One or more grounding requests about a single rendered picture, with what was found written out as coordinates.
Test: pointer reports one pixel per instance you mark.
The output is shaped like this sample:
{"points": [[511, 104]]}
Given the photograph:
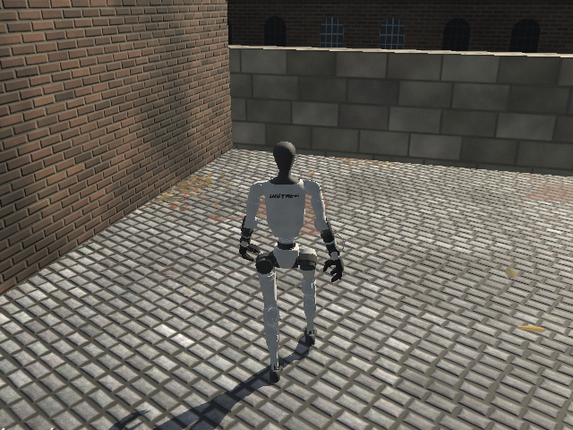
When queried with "right robot upper arm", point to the right robot upper arm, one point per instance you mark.
{"points": [[312, 188]]}

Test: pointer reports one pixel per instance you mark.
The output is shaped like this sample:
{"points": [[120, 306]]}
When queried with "left robot foot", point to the left robot foot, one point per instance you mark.
{"points": [[274, 375]]}

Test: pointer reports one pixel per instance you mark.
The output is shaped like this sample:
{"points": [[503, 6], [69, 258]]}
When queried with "left robot hand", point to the left robot hand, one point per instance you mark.
{"points": [[251, 248]]}

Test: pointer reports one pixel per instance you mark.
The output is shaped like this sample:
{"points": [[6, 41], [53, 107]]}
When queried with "right robot hand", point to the right robot hand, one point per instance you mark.
{"points": [[338, 270]]}

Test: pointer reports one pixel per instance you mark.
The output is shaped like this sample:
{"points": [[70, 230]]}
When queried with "robot left forearm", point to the robot left forearm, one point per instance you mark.
{"points": [[246, 235]]}

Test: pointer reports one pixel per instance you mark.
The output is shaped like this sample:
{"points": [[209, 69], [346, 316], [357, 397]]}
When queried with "left robot shin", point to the left robot shin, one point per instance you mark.
{"points": [[272, 339]]}

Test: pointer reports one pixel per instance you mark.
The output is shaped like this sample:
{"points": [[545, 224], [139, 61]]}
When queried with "robot right forearm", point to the robot right forearm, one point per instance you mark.
{"points": [[330, 242]]}

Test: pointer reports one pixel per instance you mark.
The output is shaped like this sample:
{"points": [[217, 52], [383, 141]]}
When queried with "left robot upper arm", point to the left robot upper arm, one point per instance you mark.
{"points": [[253, 203]]}

